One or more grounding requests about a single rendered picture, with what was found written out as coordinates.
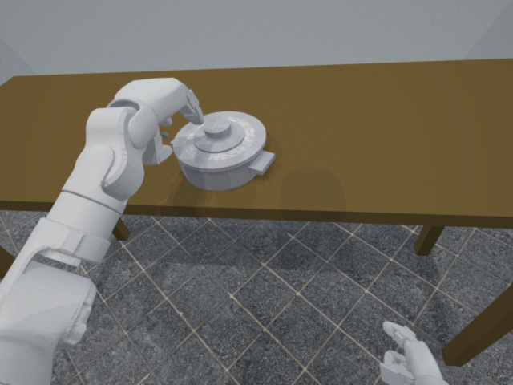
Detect table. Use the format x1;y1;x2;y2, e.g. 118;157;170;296
0;59;513;367

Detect left robot upper arm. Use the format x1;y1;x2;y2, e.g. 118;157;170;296
0;261;97;385

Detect robot left hand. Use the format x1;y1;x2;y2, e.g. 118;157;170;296
115;78;204;165

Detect lid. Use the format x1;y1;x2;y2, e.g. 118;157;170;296
173;111;266;172

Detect robot right hand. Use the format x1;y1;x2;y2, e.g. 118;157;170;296
380;322;442;385

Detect left robot forearm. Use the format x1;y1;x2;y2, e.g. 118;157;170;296
0;95;158;309

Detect knob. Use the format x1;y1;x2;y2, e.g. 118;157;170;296
204;117;231;139

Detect pot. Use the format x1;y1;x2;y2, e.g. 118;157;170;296
170;140;275;192

